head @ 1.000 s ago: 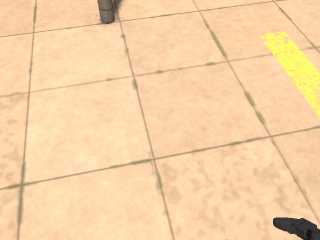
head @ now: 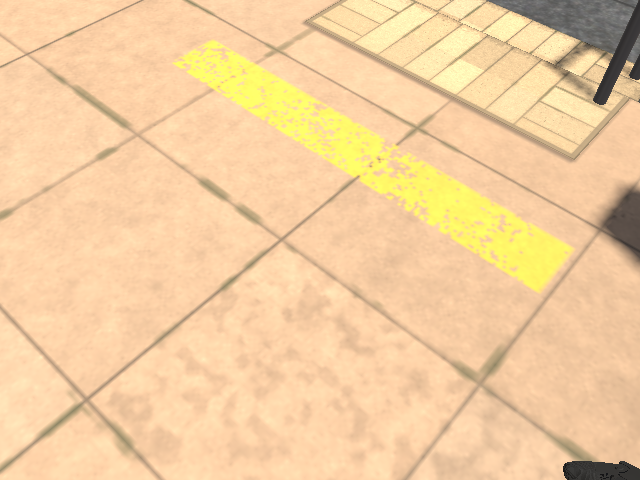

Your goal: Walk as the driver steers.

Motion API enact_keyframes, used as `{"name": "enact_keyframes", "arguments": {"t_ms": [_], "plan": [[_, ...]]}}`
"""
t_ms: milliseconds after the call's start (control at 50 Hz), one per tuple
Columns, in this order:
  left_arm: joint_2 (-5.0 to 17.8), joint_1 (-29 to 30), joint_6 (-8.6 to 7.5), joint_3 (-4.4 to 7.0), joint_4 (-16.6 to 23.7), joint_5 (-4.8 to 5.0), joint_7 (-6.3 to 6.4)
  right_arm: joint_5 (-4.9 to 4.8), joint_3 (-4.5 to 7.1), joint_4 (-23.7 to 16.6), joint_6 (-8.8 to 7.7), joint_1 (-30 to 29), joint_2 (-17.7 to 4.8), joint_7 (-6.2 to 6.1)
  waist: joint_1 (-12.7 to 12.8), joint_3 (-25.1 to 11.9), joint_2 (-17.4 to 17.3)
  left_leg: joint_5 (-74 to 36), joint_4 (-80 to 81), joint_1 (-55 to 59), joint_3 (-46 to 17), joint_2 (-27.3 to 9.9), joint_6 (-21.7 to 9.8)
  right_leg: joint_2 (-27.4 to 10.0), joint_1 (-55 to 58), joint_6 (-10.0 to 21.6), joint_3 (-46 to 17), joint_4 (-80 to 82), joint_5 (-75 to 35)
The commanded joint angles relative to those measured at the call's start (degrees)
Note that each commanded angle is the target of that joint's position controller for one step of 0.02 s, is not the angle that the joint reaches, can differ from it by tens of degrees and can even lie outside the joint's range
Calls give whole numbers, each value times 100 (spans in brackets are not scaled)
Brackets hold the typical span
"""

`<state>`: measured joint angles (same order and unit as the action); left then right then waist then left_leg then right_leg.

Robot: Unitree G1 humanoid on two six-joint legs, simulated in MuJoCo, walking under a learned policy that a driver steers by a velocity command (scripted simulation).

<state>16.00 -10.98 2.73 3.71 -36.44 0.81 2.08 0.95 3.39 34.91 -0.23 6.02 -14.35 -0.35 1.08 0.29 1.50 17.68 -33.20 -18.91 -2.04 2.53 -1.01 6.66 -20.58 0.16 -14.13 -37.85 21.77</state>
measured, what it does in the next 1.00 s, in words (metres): walks ahead: right foot, then right foot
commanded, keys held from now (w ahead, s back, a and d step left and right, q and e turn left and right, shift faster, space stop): no key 0.28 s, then w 0.72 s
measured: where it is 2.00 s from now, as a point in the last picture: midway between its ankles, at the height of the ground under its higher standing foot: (326, 346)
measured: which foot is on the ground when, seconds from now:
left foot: down 0.00-0.96, up 0.98-1.00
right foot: up 0.00-0.28, down 0.30-0.56, up 0.58-0.92, down 0.94-1.00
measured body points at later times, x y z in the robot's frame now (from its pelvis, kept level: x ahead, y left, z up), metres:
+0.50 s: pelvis +0.04 +0.02 -0.01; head +0.03 +0.02 +0.44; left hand +0.12 +0.27 -0.13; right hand +0.15 -0.24 -0.10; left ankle +0.00 +0.11 -0.72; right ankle -0.02 -0.14 -0.73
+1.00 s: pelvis +0.25 -0.02 -0.01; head +0.29 -0.02 +0.44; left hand +0.50 +0.20 -0.08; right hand +0.22 -0.30 -0.13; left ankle +0.03 +0.11 -0.67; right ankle +0.36 -0.12 -0.73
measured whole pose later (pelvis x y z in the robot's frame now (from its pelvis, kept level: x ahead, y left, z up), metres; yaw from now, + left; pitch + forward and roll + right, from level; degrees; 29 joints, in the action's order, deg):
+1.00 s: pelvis +0.25 -0.02 -0.01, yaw -1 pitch +3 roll -1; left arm 14.0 -0.2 -5.5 1.9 -38.1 0.3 -2.0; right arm -1.0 2.8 46.5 -2.5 26.2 -16.2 -0.4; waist -3.7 2.7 -0.7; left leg 30.1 -49.9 -4.2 -4.6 1.1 -1.9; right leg 2.4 -29.5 4.0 3.1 -33.0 5.4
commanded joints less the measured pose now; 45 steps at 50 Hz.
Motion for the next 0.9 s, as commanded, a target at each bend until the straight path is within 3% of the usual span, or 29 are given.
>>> {"name": "enact_keyframes", "arguments": {"t_ms": [20,40,60,80,120,160,180,240,280,300,320,340,360,380,420,480,500,520,540,560,580,600,620,640,680,720,780,840,900], "plan": [[757,-204,-240,240,409,-77,29,178,281,-298,-114,567,-963,56,-110,-861,-1613,-3365,1213,1663,-2916,-2665,-1778,-63,-1526,-305,71,-1954,1960],[1034,-53,-225,352,313,-10,45,112,239,-304,-140,470,-853,64,-147,-591,-1136,-2729,1255,1414,-2552,-2397,-1703,-165,-1620,-389,86,-2593,1587],[937,-68,-158,364,196,-8,69,62,229,-303,-138,253,-806,62,-38,-422,-861,-2358,1227,1216,-2107,-2040,-1431,-211,-1619,-436,127,-2758,1185],[819,-189,-77,347,88,-38,72,-18,175,-305,-138,43,-672,52,48,-320,-830,-2308,1241,991,-1723,-1815,-1263,-283,-1445,-509,148,-2790,824],[335,-347,-24,197,-49,-41,17,9,80,-247,-121,-180,-466,28,196,-313,-853,-2555,1295,609,-951,-1327,-1062,-401,-823,-604,556,-2197,258],[-22,-124,-67,28,-62,-47,-32,10,60,-161,-81,-66,-405,12,20,-418,-1026,-2518,1265,592,-544,-1023,-972,-589,-190,-645,1019,-1027,88],[-58,38,-78,3,-24,-46,-52,12,71,-104,-81,144,-474,27,-110,-444,-1128,-2403,1273,661,-660,-1068,-1020,-620,14,-624,1054,-612,151],[207,9,-99,72,-81,-22,-69,-37,82,-51,-104,305,-653,73,-118,-392,-1121,-2113,1162,846,-965,-1261,-1120,-626,439,-492,1150,670,-226],[300,-208,-130,81,-203,-105,-88,-87,26,4,-150,434,-566,97,-22,-418,-936,-2199,1040,666,-965,-1186,-845,-694,1208,-293,1048,1605,-1378],[430,-389,-142,98,-214,-157,-82,-37,-19,32,-203,531,-472,126,-1,-659,-731,-1499,959,474,-895,-1076,-584,-948,1684,-183,772,1441,-1757],[665,-516,-137,152,-243,-129,-67,54,-37,5,-253,712,-443,190,-186,-723,-305,-494,814,114,-628,-745,-398,-1126,1961,-20,677,986,-1865],[697,-552,-131,234,-401,-47,-104,26,-38,-47,-239,677,-411,182,-193,-542,357,719,664,102,-100,-291,-281,-940,1342,226,733,902,0],[488,-591,-169,203,-321,-30,-138,-11,9,-93,-214,457,-596,155,-5,-144,256,1466,376,6,36,-176,-219,-890,768,400,624,1133,1168],[416,-632,-229,168,-340,-53,-131,-79,25,-176,-203,399,-557,122,-10,195,369,1811,132,-225,88,-137,-252,-1003,389,532,406,1336,1769],[402,-732,-411,132,-346,3,-138,-194,5,-243,-286,635,-405,94,-75,578,683,1911,-380,-476,138,-84,-358,-1304,77,819,-176,1592,2287],[516,-810,-568,128,-353,57,-165,-281,6,-343,-528,770,-241,149,-197,601,1182,1100,-938,-575,319,1,-492,-1876,235,1204,-1198,1885,1759],[487,-625,-572,115,-288,95,-182,-271,23,-328,-563,902,-266,185,-285,572,1142,968,-674,-358,258,-47,-566,-1813,162,1159,-1059,1676,1208],[369,-339,-581,77,-154,118,-200,-229,49,-251,-581,1181,-310,219,-444,493,857,811,-227,159,112,-105,-630,-1541,-111,959,-566,1262,587],[157,-74,-632,21,25,129,-201,-179,126,-142,-599,1586,-531,244,-547,393,82,563,321,889,-647,-396,-787,-946,-706,606,311,275,49],[154,224,-764,20,254,121,-190,-181,338,16,-624,2294,-1147,293,-772,254,-1430,-199,1169,2107,-2549,-1347,-1308,-321,-1960,182,1139,-1642,-433],[359,395,-868,71,328,72,-158,-137,377,104,-637,2703,-1255,338,-888,262,-1829,-1235,1673,2790,-4114,-2314,-1875,-354,-3265,90,840,-2904,1035],[480,354,-886,125,260,94,-164,-141,310,125,-638,2604,-1087,332,-671,441,-1034,-1442,1549,2994,-3957,-2480,-1904,-607,-3825,198,629,-3456,1062],[369,344,-855,90,210,82,-174,-142,275,108,-602,2458,-984,299,-535,467,-551,-1766,1440,3032,-3357,-2355,-1760,-811,-4057,253,763,-3710,675],[263,378,-828,44,180,33,-202,-190,231,125,-551,2259,-899,269,-440,492,-297,-2270,1461,2886,-2743,-2167,-1557,-1015,-4079,269,896,-3527,261],[126,275,-776,4,51,0,-283,-156,136,173,-447,1929,-714,220,-260,416,-565,-2813,1767,2211,-1719,-1659,-1167,-1195,-3292,175,1086,-2906,-521],[-57,500,-745,-91,30,-33,-345,-138,96,293,-405,1878,-628,146,-296,414,-619,-3073,2028,1743,-956,-1300,-1031,-1092,-2713,47,1389,-2066,-1242],[-297,1303,-826,-225,180,-30,-418,-192,137,543,-375,2090,-826,5,-533,408,-696,-2876,2277,1278,-341,-1007,-868,-746,-1593,-38,1758,-183,-2313],[-8,1683,-868,-159,312,55,-505,-261,174,718,-389,2228,-1033,-7,-564,437,-856,-2677,2312,1669,-527,-1359,-903,-646,-1253,72,1680,567,-2421],[367,1368,-883,-2,262,11,-500,-258,206,802,-338,2100,-1160,-29,-208,97,-977,-4817,1541,2285,-451,-1522,-716,-426,-641,400,1747,831,-1994]]}}
Keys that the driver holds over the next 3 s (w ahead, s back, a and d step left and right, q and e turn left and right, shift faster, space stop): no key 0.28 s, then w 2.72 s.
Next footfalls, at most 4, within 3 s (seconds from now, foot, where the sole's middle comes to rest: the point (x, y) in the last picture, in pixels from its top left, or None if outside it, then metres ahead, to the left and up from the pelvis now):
0.30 right None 0.02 -0.14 -0.76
0.94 right None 0.40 -0.12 -0.76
1.48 left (272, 391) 0.65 0.13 -0.76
2.04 right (372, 279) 0.96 -0.10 -0.76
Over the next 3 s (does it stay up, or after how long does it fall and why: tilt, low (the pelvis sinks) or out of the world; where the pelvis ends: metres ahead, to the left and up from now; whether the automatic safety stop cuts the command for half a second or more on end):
stays up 1.28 0.04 0.02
